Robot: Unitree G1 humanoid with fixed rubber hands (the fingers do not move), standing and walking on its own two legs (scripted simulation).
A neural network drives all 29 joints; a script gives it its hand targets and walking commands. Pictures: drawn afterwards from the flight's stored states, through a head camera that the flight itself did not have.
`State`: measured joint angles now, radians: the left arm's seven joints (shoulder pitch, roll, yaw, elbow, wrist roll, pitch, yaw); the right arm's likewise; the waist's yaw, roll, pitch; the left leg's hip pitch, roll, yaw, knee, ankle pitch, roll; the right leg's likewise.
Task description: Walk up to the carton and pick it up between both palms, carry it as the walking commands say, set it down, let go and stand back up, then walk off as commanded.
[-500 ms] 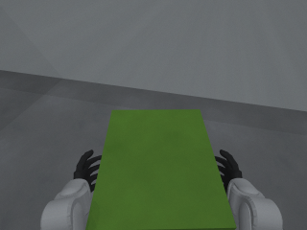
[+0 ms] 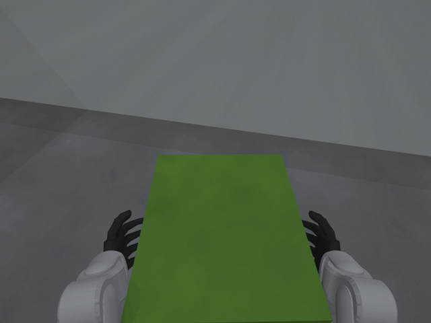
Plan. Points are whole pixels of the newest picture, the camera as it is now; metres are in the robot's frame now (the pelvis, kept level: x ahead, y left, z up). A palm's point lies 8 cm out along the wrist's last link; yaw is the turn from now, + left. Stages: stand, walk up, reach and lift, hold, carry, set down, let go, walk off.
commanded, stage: carry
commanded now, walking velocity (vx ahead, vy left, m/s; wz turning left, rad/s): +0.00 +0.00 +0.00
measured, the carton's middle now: (220, 256) +0.26 +0.00 +0.01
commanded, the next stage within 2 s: hold in 0.16 s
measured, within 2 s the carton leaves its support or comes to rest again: neither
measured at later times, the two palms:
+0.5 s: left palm (131, 247) +0.28 +0.16 +0.04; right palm (310, 256) +0.25 -0.17 +0.03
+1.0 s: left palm (140, 243) +0.31 +0.16 +0.00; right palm (303, 250) +0.28 -0.17 -0.01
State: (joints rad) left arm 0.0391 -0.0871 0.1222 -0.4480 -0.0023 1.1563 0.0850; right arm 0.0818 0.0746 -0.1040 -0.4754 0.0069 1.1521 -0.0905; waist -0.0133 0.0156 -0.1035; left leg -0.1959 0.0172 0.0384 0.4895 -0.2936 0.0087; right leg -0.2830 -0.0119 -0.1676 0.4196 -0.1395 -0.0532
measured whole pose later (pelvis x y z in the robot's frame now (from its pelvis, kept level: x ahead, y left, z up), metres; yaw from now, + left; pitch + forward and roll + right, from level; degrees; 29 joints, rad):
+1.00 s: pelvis -0.01 +0.01 +0.00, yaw +0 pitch -2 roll +0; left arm -0.36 -0.11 0.34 0.53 0.27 0.46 -0.04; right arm -0.29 0.12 -0.33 0.40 -0.26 0.55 -0.02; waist -0.03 0.03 0.05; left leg -0.18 -0.06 -0.07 0.52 -0.30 0.04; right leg -0.28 0.05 -0.01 0.47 -0.15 -0.04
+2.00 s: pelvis -0.04 +0.01 -0.11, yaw +0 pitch +32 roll +1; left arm -0.70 -0.04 0.41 0.68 0.18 0.25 0.00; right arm -0.62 0.05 -0.42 0.54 -0.20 0.32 -0.04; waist -0.03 0.05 -0.15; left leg -1.25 -0.12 -0.03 1.17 -0.47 0.04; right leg -1.35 0.05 0.03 1.10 -0.30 -0.01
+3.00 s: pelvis -0.08 +0.01 -0.26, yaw +2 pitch +44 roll +2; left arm -1.13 0.10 0.39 0.82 0.14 0.28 0.05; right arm -1.01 -0.07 -0.48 0.65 -0.14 0.35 -0.06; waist -0.06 0.04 -0.10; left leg -1.90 -0.17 -0.01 1.72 -0.59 0.02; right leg -2.00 0.08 0.04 1.62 -0.39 0.01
